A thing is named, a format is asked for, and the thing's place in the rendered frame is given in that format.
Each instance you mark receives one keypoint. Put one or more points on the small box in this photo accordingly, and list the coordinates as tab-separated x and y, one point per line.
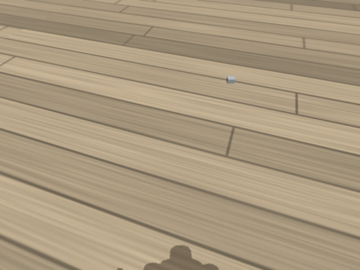
230	79

